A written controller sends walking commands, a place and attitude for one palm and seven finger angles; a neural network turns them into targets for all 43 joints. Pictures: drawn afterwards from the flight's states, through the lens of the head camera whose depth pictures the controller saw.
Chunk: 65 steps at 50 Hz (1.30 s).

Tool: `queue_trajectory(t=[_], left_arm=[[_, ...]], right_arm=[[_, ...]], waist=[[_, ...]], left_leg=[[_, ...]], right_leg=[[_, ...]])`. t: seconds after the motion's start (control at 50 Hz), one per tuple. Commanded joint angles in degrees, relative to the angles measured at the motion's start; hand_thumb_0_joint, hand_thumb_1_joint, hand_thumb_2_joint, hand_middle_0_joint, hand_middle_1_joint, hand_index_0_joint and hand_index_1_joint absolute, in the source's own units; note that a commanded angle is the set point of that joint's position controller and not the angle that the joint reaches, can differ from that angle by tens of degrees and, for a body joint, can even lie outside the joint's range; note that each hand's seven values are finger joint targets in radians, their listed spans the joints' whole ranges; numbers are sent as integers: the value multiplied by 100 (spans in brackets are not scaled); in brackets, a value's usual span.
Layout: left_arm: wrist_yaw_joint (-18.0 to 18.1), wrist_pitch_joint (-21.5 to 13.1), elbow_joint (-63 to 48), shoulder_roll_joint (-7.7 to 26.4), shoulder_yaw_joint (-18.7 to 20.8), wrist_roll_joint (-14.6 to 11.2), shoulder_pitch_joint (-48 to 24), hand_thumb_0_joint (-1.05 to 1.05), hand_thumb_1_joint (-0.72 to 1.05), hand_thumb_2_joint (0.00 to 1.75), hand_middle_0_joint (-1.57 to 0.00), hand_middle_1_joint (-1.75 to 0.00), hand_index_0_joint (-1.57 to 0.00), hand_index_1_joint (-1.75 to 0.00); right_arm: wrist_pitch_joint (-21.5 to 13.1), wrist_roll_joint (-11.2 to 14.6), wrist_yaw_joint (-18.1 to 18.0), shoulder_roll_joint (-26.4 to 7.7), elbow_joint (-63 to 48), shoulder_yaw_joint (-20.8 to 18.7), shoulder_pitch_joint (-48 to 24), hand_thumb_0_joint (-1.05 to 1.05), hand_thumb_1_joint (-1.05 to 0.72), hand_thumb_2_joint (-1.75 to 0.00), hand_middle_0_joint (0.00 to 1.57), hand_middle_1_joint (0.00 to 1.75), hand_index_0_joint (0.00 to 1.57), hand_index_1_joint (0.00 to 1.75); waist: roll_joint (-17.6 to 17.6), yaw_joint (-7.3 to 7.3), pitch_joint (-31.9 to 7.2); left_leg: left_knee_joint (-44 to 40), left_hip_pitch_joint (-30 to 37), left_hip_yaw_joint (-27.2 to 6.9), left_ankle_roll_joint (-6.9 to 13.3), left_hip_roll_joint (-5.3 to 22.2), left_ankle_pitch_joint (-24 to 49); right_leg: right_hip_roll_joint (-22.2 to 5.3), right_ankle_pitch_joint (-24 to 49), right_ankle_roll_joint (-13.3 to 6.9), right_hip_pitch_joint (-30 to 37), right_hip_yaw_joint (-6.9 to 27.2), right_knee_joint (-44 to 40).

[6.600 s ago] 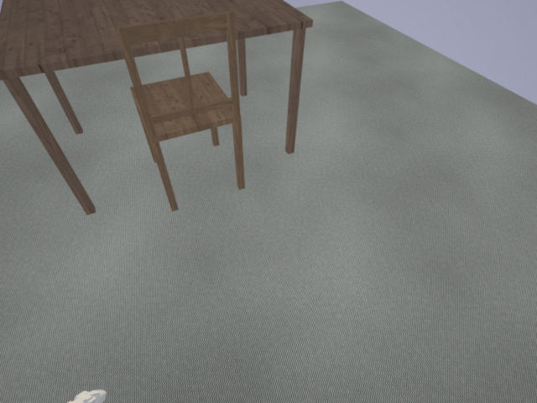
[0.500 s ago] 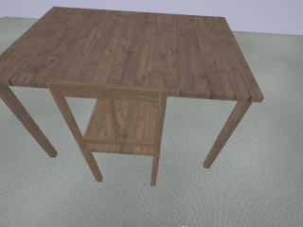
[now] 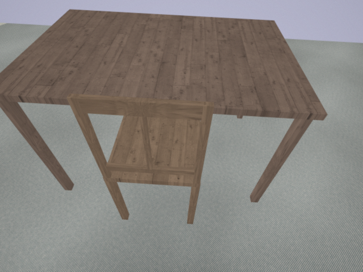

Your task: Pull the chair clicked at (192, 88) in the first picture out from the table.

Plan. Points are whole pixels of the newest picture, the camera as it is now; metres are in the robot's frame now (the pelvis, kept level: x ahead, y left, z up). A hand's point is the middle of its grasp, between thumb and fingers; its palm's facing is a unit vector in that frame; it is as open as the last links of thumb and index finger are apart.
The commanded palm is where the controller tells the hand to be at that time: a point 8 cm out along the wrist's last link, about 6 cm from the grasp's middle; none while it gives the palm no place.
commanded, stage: come to a stop and stand still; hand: left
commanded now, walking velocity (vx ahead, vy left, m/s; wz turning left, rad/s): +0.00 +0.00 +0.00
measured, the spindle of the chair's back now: (147, 144) +0.50 +0.14 -0.09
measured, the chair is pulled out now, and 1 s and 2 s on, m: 0.00 0.00 0.00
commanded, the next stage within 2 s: look again from close up in 0.46 s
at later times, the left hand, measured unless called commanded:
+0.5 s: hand out of the picture -0.04 +0.20 -0.16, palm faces +0.05 -0.98 -0.19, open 7.4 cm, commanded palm none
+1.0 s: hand out of the picture +0.01 +0.18 -0.15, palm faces +0.03 -0.98 -0.20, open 7.3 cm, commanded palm none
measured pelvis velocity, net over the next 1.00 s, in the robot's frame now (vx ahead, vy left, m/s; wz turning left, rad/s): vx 0.00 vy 0.01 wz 0.01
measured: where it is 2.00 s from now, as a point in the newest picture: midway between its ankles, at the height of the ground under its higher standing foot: outside the picture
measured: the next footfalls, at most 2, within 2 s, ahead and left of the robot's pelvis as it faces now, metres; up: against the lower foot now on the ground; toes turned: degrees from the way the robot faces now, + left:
none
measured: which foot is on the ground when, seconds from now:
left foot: down 0.00-1.00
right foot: down 0.00-1.00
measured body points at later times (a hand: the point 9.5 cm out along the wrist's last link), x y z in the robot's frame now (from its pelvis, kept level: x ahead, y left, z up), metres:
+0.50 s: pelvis -0.02 +0.03 +0.01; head -0.02 +0.03 +0.46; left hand -0.04 +0.25 -0.14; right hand +0.02 -0.21 -0.14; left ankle -0.01 +0.09 -0.72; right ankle +0.04 -0.13 -0.72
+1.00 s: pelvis +0.00 +0.01 +0.02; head +0.01 +0.00 +0.47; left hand +0.01 +0.23 -0.14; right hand +0.01 -0.21 -0.14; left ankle -0.01 +0.09 -0.72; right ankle +0.04 -0.13 -0.72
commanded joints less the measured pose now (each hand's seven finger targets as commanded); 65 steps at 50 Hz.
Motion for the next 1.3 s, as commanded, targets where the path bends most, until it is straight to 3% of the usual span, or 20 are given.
queue_trajectory(t=[0.0, 0.08, 0.1, 0.12, 0.14, 0.16, 0.22, 0.26, 0.36, 0.42, 0.5, 0.76, 0.8, 0.96, 1.1, 1.28], left_arm=[[-111, 3, -538, 442, 71, 54, 352, 0, 90, 90, -20, -30, -20, -30], [-164, -156, -541, 513, 18, 62, 730, 0, 90, 90, -20, -30, -20, -30], [-166, -196, -527, 586, 11, 65, 710, 0, 90, 90, -20, -30, -20, -30], [-167, -213, -553, 610, 13, 68, 602, 0, 90, 90, -20, -30, -20, -30], [-166, -223, -582, 590, 11, 75, 568, 0, 90, 90, -20, -30, -20, -30], [-163, -230, -585, 572, 2, 72, 597, 0, 90, 90, -20, -30, -20, -30], [-161, -244, -499, 461, -18, 74, 841, 0, 90, 90, -20, -30, -20, -30], [-161, -283, -378, 435, -46, 76, 1003, 0, 90, 90, -20, -30, -20, -30], [-155, -353, -164, 397, -89, 62, 1031, 0, 90, 90, -20, -30, -20, -30], [-149, -352, -26, 352, -103, 59, 1071, 0, 90, 90, -20, -30, -20, -30], [-142, -381, 162, 314, -122, 54, 1124, 0, 90, 90, -20, -30, -20, -30], [-99, -448, 478, 259, -170, -10, 977, 0, 90, 90, -20, -30, -20, -30], [-95, -435, 475, 260, -177, -10, 918, 0, 90, 90, -20, -30, -20, -30], [-91, -454, 496, 276, -179, -21, 864, 0, 90, 90, -20, -30, -20, -30], [-91, -449, 503, 283, -182, -16, 856, 0, 90, 90, -20, -30, -20, -30], [-89, -481, 545, 285, -185, -24, 920, 0, 90, 90, -20, -30, -20, -30]], right_arm=[[-62, -88, 21, -826, -818, -64, -425, 0, -90, -90, 20, 30, 20, 30], [-107, -39, 16, -697, -794, 20, -256, 0, -90, -90, 20, 30, 20, 30], [-132, -24, 22, -691, -777, 35, -112, 0, -90, -90, 20, 30, 20, 30], [-124, -22, 29, -736, -749, 13, -7, 0, -90, -90, 20, 30, 20, 30], [-118, -30, 34, -798, -711, 2, 71, 0, -90, -90, 20, 30, 20, 30], [-118, -33, 41, -807, -672, 7, 125, 0, -90, -90, 20, 30, 20, 30], [-167, -31, 40, -790, -587, 19, 75, 0, -90, -90, 20, 30, 20, 30], [-189, -17, 41, -757, -509, 50, 48, 0, -90, -90, 20, 30, 20, 30], [-224, 3, 30, -683, -223, 118, 236, 0, -90, -90, 20, 30, 20, 30], [-250, 8, 16, -653, -56, 151, 277, 0, -90, -90, 20, 30, 20, 30], [-275, 20, 4, -589, 130, 184, 357, 0, -90, -90, 20, 30, 20, 30], [-365, 48, -42, -371, 670, 285, 572, 0, -90, -90, 20, 30, 20, 30], [-353, 50, -46, -350, 705, 283, 545, 0, -90, -90, 20, 30, 20, 30], [-348, 47, -45, -321, 824, 298, 536, 0, -90, -90, 20, 30, 20, 30], [-337, 52, -41, -323, 872, 300, 481, 0, -90, -90, 20, 30, 20, 30], [-357, 60, -55, -282, 936, 308, 504, 0, -90, -90, 20, 30, 20, 30]], waist=[[686, 140, 574], [614, 155, 380], [345, 65, 165], [-26, 3, 142], [-172, -45, 162], [-171, -62, 186], [294, 12, 64], [238, 52, -28], [-6, -18, 7], [234, 3, 115], [64, 20, 106], [21, 19, -144], [31, 16, 26], [-44, 5, -78], [13, 18, 64], [33, 16, -145]], left_leg=[[-2124, -1760, -1306, 415, 1172, -175], [-1905, -1108, -1156, 260, 831, -514], [-1917, -929, -1151, 186, 723, -725], [-1918, -837, -1153, 150, 656, -1012], [-1927, -750, -1129, 133, 639, -1080], [-1988, -676, -1151, 137, 647, -1122], [-2357, -693, -1325, 180, 811, -1166], [-2314, -609, -1269, 177, 743, -1013], [-2251, -426, -1181, 108, 620, -708], [-2424, -515, -1234, 87, 663, -763], [-2357, -464, -1126, 75, 623, -511], [-1999, 37, -796, 3, 554, 866], [-2026, -35, -805, -8, 554, 821], [-1997, 133, -764, -28, 557, 921], [-2066, 105, -737, -40, 566, 785], [-2009, 293, -707, -42, 575, 1063]], right_leg=[[496, -369, -200, 419, -98, 623], [350, 195, -295, 580, 182, -671], [332, 165, -349, 568, 391, -809], [306, -122, -349, 436, 453, -921], [286, -329, -336, 270, 498, -998], [291, -434, -320, 150, 513, -1050], [400, 48, -254, 395, 324, -868], [364, 198, -256, 506, 423, -1006], [231, 172, -287, 464, 647, -1317], [227, 281, -273, 539, 576, -1284], [165, 439, -269, 656, 607, -1376], [17, 1161, -247, 963, 667, -1485], [36, 1080, -253, 900, 691, -1519], [33, 1115, -248, 943, 732, -1586], [43, 962, -241, 890, 737, -1678], [38, 1192, -258, 1041, 733, -1704]])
